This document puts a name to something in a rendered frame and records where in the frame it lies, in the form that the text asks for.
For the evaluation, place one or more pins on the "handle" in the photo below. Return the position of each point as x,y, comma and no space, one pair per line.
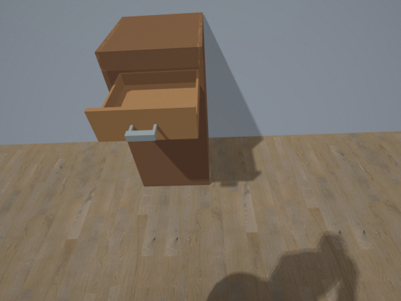
141,135

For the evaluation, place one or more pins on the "cabinet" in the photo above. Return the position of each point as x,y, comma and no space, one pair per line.
164,42

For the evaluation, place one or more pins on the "drawer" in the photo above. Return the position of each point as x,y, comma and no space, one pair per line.
169,99

